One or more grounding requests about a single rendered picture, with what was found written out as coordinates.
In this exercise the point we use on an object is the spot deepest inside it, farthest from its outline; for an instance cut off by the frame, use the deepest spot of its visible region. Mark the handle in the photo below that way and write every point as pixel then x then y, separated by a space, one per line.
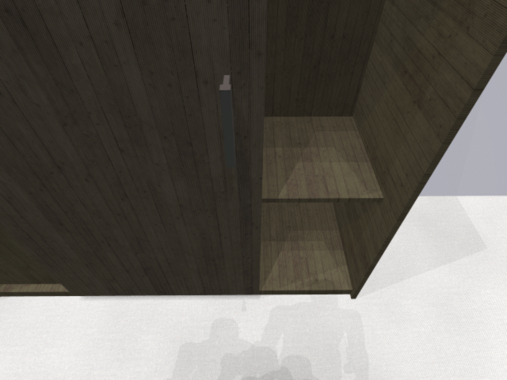
pixel 227 118

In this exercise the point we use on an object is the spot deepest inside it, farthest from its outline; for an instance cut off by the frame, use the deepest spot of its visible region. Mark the wardrobe door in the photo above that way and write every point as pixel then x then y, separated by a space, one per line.
pixel 113 173
pixel 18 267

